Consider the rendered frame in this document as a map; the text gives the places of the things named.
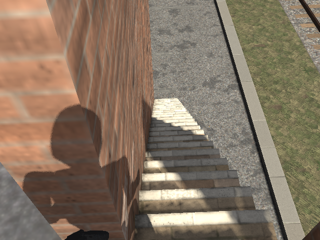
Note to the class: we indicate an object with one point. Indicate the stairs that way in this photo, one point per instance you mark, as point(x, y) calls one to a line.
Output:
point(188, 191)

